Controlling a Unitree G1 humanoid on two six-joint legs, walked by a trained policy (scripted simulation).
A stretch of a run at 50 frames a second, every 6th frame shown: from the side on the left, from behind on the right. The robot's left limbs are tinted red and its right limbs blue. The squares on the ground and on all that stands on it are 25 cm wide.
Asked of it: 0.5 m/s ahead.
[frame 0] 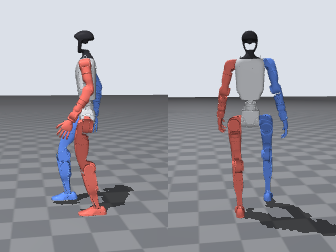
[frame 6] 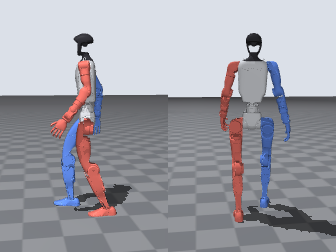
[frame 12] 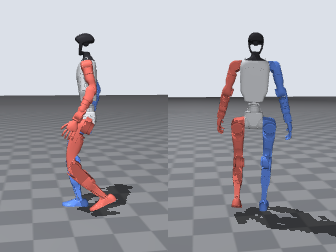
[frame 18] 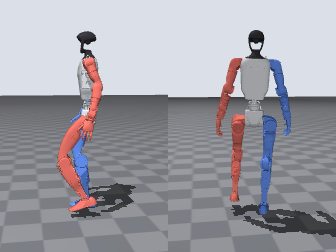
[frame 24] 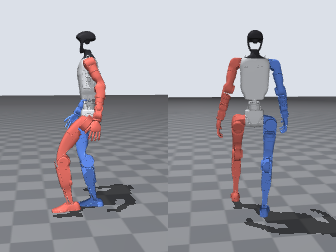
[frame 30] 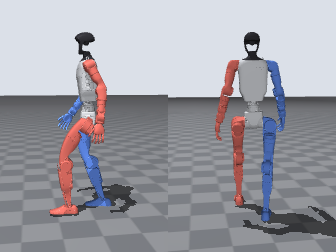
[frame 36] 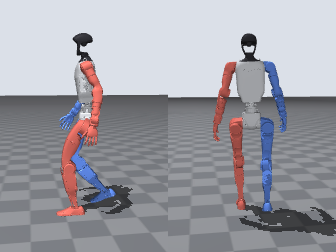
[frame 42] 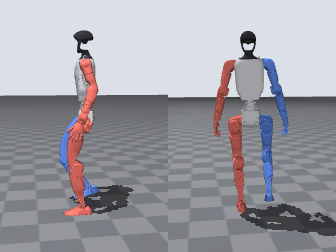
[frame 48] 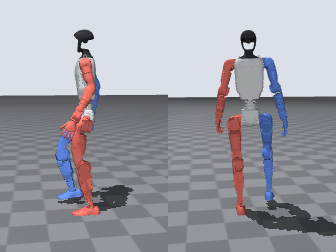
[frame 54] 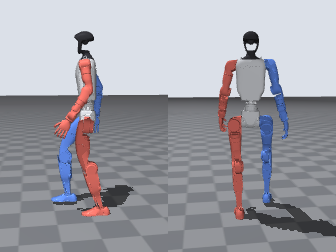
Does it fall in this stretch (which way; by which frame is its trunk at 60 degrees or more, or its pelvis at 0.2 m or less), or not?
no
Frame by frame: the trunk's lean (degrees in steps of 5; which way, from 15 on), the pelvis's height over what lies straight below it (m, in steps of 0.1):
0: 5, 0.8
6: 5, 0.8
12: 5, 0.8
18: 5, 0.8
24: 5, 0.8
30: 5, 0.8
36: 5, 0.8
42: 5, 0.8
48: 5, 0.8
54: 5, 0.8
